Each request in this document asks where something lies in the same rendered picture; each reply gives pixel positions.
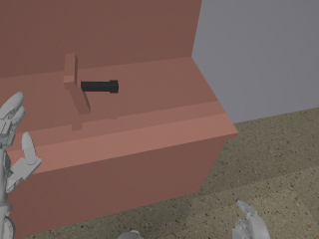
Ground counter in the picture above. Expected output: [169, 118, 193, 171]
[0, 0, 238, 239]

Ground left robot forearm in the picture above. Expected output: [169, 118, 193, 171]
[0, 203, 16, 239]

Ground robot right hand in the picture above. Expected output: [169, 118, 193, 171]
[232, 200, 270, 239]

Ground tap lever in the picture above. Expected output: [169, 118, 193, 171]
[81, 80, 119, 94]

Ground robot left hand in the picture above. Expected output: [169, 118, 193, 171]
[0, 92, 42, 204]

